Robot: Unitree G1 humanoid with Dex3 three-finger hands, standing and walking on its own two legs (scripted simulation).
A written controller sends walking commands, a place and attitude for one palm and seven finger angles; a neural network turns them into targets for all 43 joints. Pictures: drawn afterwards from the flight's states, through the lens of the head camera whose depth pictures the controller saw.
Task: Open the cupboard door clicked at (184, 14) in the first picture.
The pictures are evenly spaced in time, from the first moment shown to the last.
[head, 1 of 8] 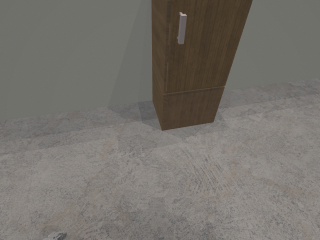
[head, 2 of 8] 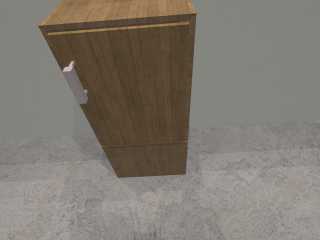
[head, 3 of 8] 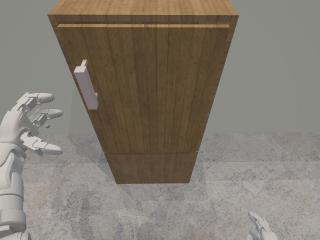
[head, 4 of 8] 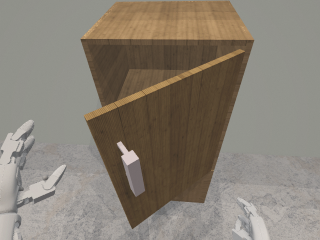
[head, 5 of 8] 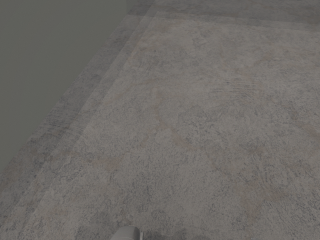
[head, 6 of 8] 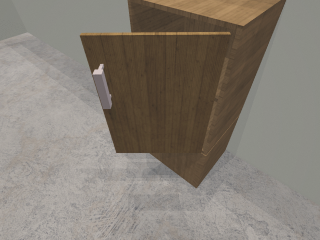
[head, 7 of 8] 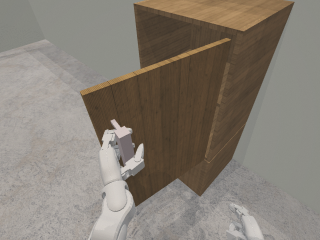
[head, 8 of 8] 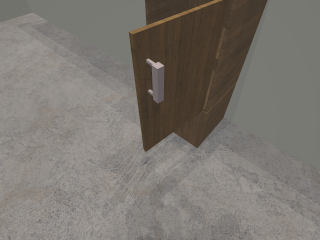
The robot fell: no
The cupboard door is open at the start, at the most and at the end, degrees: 0 83 82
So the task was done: yes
